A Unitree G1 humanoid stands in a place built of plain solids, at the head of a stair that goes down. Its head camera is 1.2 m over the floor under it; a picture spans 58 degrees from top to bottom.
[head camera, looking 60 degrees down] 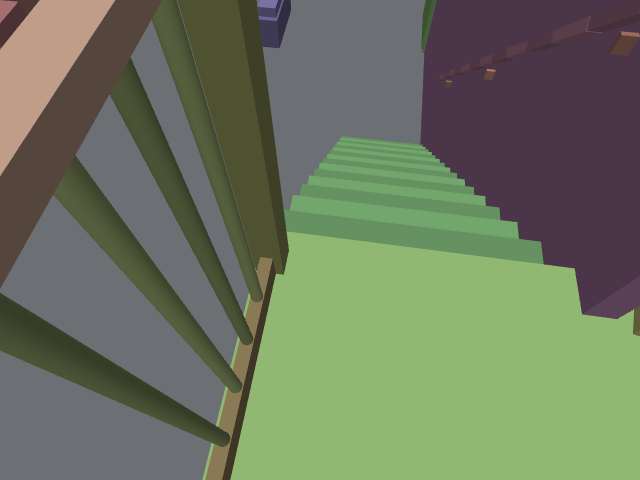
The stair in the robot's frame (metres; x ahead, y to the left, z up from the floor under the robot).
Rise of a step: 0.18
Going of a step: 0.20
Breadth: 0.98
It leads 8 degrees to the right of straight ahead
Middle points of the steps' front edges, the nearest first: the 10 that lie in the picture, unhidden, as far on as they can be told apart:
0.66 -0.30 0.00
0.86 -0.33 -0.18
1.06 -0.36 -0.36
1.26 -0.39 -0.54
1.46 -0.42 -0.72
1.66 -0.45 -0.90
1.86 -0.48 -1.08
2.05 -0.51 -1.27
2.25 -0.54 -1.45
2.45 -0.57 -1.63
